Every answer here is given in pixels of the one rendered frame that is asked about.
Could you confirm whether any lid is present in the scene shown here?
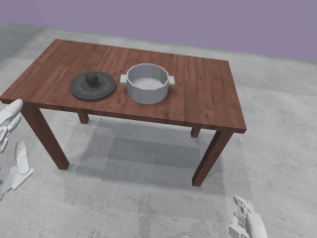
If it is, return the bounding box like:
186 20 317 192
69 70 116 101

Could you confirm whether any table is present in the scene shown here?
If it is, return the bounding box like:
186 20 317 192
0 39 247 186

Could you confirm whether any knob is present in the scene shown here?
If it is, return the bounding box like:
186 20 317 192
85 72 98 84

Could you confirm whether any robot right hand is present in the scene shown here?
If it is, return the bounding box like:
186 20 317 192
229 195 268 238

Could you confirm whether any robot left hand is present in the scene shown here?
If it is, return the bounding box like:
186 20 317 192
0 98 34 201

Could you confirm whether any pot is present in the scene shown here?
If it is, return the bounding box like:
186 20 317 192
120 63 175 105

